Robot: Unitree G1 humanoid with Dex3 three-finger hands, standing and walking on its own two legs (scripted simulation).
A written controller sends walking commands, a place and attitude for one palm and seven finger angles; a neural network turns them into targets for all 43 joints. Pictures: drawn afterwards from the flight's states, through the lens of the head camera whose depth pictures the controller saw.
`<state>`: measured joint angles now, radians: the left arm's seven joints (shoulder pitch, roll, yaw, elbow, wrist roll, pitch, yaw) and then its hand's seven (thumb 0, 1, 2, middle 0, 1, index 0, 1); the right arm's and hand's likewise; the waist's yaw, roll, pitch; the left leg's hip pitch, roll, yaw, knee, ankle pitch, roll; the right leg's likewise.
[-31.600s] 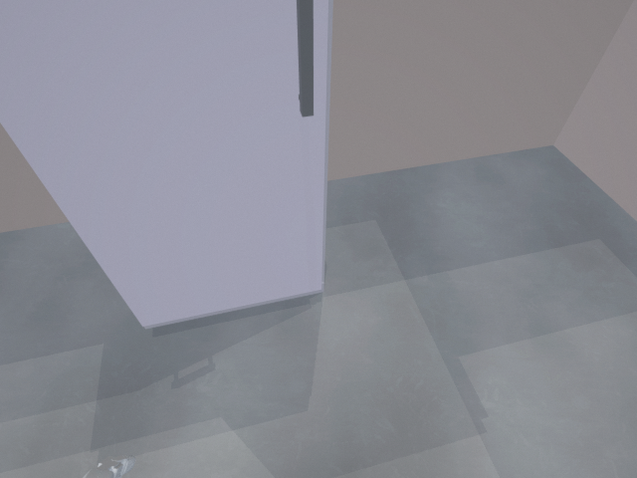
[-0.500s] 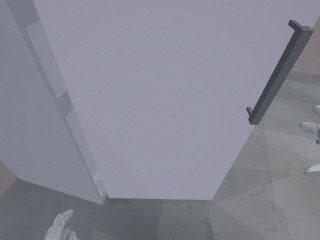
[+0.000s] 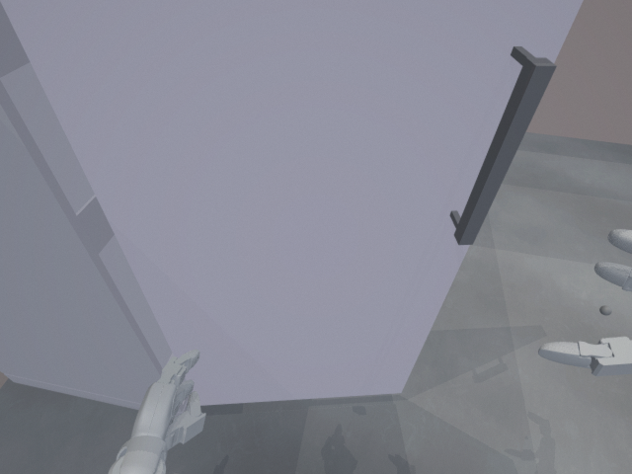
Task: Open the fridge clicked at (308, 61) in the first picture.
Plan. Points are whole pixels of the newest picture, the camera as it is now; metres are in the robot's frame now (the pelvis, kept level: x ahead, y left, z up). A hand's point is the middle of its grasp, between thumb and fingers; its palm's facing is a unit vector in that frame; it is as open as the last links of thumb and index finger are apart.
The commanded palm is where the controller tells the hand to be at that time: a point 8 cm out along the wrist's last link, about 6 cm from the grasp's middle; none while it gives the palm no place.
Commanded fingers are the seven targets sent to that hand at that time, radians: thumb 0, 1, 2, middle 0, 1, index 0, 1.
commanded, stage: draw the hand back to the body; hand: right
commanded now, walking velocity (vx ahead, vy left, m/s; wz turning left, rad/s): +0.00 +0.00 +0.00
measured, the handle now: (488, 158) +0.47 -0.24 +0.19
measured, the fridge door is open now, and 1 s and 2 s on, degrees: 75 75 75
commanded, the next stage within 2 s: step back with the hand held close in 0.94 s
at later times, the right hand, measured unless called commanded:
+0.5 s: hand (567, 343) +0.21 -0.24 +0.14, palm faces +0.46 +0.81 -0.37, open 9.3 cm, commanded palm +0.16 -0.28 +0.17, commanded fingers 0.00 -0.83 -0.87 0.20 0.34 0.20 0.34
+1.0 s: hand (578, 355) +0.20 -0.25 +0.15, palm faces +0.47 +0.81 -0.35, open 7.4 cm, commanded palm +0.15 -0.28 +0.17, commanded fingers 0.00 -0.90 -0.90 0.20 0.30 0.20 0.30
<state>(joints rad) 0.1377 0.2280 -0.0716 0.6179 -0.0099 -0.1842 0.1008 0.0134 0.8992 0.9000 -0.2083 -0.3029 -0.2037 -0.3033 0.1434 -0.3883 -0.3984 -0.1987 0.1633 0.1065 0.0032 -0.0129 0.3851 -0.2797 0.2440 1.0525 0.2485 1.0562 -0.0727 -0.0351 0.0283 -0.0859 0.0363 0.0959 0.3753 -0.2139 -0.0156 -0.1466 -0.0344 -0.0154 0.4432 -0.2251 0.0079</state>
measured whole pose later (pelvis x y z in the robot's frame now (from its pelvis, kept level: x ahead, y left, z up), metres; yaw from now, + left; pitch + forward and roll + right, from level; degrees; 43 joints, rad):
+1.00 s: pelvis +0.01 +0.02 +0.00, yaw +1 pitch -6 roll +0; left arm 0.17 0.21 -0.01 0.68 0.01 -0.14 0.10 0.02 0.90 0.90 -0.21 -0.30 -0.20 -0.30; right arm 0.46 -0.32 -0.33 -0.36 0.08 -0.07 -0.13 0.01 -0.89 -0.90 0.20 0.30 0.21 0.31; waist -0.07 -0.05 0.04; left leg -0.03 0.02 0.08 0.37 -0.23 0.00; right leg -0.07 -0.05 -0.03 0.39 -0.22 0.03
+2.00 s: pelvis -0.13 -0.01 -0.03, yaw -4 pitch -3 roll +3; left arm 0.22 0.23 -0.01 0.61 0.01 -0.10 0.10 0.01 0.90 0.90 -0.21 -0.30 -0.20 -0.30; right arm 0.51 -0.40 -0.42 -0.53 0.02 -0.22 -0.19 0.01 -0.89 -0.90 0.21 0.30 0.21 0.30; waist -0.02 0.00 0.03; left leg -0.41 0.00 0.02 0.57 -0.16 -0.01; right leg -0.51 -0.02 0.01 0.69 -0.31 -0.02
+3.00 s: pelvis -0.35 -0.05 -0.01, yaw -4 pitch -3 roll +2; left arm 0.24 0.22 0.00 0.66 0.00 -0.07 0.06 0.01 0.90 0.90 -0.21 -0.30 -0.20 -0.30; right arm 0.49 -0.41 -0.39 -0.48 0.05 -0.16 -0.18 0.01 -0.89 -0.90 0.21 0.30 0.21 0.30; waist -0.01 0.01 0.00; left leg -0.19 -0.04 0.07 0.53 -0.28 0.05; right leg -0.44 -0.06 -0.07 0.84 -0.42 0.00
